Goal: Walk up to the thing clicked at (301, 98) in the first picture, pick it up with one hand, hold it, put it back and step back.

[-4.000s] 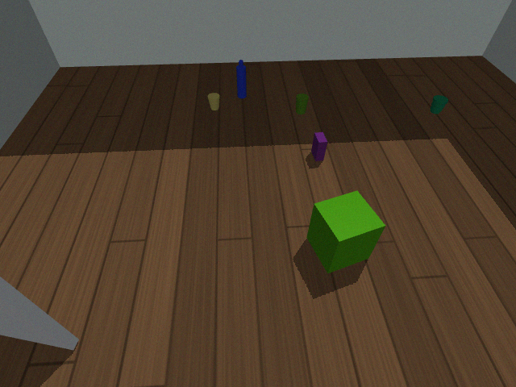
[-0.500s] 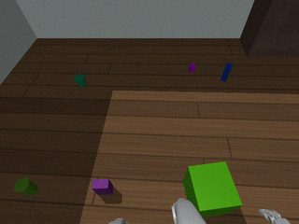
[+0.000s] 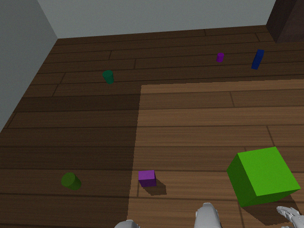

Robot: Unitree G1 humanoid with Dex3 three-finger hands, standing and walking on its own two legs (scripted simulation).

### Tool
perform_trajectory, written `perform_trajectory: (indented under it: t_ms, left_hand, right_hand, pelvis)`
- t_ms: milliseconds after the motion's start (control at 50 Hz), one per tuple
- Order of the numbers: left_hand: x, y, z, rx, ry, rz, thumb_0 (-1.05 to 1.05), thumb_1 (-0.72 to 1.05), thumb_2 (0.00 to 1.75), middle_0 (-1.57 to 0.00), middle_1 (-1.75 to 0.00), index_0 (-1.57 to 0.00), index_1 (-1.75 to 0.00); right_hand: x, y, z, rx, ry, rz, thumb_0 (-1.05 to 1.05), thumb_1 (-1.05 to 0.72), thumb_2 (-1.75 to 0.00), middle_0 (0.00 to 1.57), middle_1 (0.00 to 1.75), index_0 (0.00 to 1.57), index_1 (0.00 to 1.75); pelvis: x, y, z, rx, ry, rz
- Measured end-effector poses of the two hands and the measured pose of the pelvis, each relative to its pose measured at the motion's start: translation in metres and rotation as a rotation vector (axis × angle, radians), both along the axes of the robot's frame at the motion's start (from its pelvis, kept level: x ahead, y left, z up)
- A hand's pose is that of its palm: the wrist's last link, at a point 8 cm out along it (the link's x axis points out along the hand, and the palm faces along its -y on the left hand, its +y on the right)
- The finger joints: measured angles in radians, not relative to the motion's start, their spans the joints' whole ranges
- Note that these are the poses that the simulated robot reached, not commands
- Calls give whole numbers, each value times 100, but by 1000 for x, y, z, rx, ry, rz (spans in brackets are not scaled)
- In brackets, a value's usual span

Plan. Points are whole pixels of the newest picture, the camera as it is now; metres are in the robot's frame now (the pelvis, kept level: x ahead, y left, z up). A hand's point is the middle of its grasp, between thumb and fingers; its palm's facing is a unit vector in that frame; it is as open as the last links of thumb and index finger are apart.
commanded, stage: walk up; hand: left
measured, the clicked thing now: (72, 182) +0.46 +0.56 -0.65
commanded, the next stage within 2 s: none
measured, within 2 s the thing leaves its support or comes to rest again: neither
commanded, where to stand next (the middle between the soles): +0.02 +0.40 m, yaw -13 degrees
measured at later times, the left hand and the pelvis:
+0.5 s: hand out of the picture +0.04 +0.50 -0.07, palm faces -0.11 -0.78 -0.61, open 7.4 cm; pelvis -0.06 +0.20 +0.02, yaw -4 degrees
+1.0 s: hand out of the picture +0.00 +0.70 -0.10, palm faces -0.19 -0.84 -0.52, open 7.4 cm; pelvis -0.10 +0.42 +0.03, yaw -11 degrees
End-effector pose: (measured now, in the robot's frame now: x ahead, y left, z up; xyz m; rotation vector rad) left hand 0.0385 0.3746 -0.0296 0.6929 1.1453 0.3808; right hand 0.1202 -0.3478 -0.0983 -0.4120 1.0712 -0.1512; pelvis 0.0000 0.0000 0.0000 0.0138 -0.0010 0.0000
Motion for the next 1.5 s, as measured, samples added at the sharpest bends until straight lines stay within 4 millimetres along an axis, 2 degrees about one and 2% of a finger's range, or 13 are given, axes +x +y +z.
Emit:
perform_trajectory:
  t_ms: [80, 220, 300, 400, 500, 600, 660, 720, 920, 1040, 1180, 1320, 1500]
  left_hand:
    - [9, 42, -10, 0, 9, 29, 0, 90, 89, -21, -30, -21, -30]
    - [36, 52, -12, -123, -10, -55, 0, 90, 89, -20, -30, -21, -30]
    - [35, 60, -14, -143, -50, -112, 0, 90, 89, -21, -30, -21, -30]
    - [18, 94, -2, -138, -85, -105, 0, 90, 89, -21, -30, -21, -30]
    - [0, 156, 6, -94, -75, -119, 0, 89, 89, -21, -30, -22, -30]
    - [-12, 245, -2, -38, -72, -125, 0, 89, 89, -21, -30, -22, -30]
    - [-18, 299, -14, -4, -65, -84, 0, 90, 89, -21, -30, -21, -30]
    - [-21, 327, -17, -11, -39, -49, 0, 90, 89, -21, -30, -21, -30]
    - [-39, 346, -19, -146, 43, -124, 0, 90, 89, -21, -30, -21, -30]
    - [-39, 366, -23, -221, 20, -144, 0, 90, 89, -21, -30, -21, -30]
    - [-4, 398, -39, -301, 18, -176, 0, 90, 89, -21, -30, -21, -30]
    - [30, 416, -39, -332, 33, -204, 0, 90, 89, -20, -30, -21, -30]
    - [50, 401, -36, -329, 68, -220, 0, 91, 90, -20, -30, -20, -30]
  right_hand:
    - [-33, 44, 5, -5, 10, -46, 0, -91, -90, 20, 30, 20, 30]
    - [-88, 109, 16, 40, 78, -130, 1, -90, -90, 21, 30, 21, 30]
    - [-102, 137, 4, 53, 103, -139, 1, -90, -90, 21, 30, 21, 30]
    - [-106, 177, 1, 68, 104, -120, 1, -91, -90, 21, 30, 21, 30]
    - [-107, 215, 2, 67, 42, -120, 1, -91, -90, 21, 30, 21, 30]
    - [-118, 260, -1, 13, 12, -124, 1, -91, -90, 20, 30, 20, 30]
    - [-140, 295, -3, -16, 10, -135, 0, -91, -90, 20, 30, 20, 30]
    - [-171, 334, -1, 2, 52, -188, 0, -91, -90, 20, 30, 20, 30]
    - [-229, 428, -1, 85, 147, -270, 1, -90, -90, 21, 30, 21, 30]
    - [-231, 472, 2, 91, 161, -277, 1, -90, -90, 21, 30, 21, 30]
    - [-231, 508, 15, 27, 82, -312, 1, -90, -90, 21, 30, 21, 30]
    - [-238, 523, 42, -26, 71, -354, 1, -90, -90, 21, 30, 21, 30]
    - [-251, 502, 51, -53, 141, -397, 1, -90, -90, 21, 30, 21, 30]
  pelvis:
    - [-8, 38, 4, -29, -17, -21]
    - [-15, 82, 25, -28, -9, -44]
    - [-24, 110, 21, -37, -20, -68]
    - [-40, 152, 25, -33, -40, -58]
    - [-55, 202, 21, -10, -41, -75]
    - [-73, 267, 3, -15, -27, -91]
    - [-84, 306, -8, -1, -49, -113]
    - [-90, 331, 0, -31, -48, -116]
    - [-99, 395, 23, -37, -26, -180]
    - [-102, 434, 30, -29, -44, -192]
    - [-92, 481, 28, -5, -49, -216]
    - [-83, 493, 40, -24, -33, -252]
    - [-73, 482, 46, -39, -11, -277]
